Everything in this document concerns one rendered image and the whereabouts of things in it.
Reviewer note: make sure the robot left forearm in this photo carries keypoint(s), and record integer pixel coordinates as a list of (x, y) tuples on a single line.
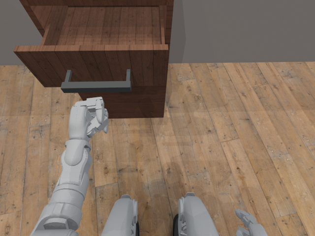
[(64, 208)]

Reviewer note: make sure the drawer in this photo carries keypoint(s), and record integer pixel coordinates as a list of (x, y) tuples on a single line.
[(99, 43)]

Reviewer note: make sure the robot right shin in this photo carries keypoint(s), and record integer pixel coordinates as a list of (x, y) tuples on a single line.
[(182, 229)]

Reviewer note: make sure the right robot hand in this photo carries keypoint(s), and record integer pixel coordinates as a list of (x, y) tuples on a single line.
[(249, 220)]

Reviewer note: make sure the cabinet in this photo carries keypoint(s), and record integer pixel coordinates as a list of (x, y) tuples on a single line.
[(142, 101)]

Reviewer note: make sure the left robot hand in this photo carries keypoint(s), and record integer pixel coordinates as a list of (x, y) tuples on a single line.
[(85, 112)]

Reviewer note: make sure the robot left thigh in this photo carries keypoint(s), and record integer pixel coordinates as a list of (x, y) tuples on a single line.
[(122, 216)]

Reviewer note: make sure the handle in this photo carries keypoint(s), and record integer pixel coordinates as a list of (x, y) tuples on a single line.
[(104, 86)]

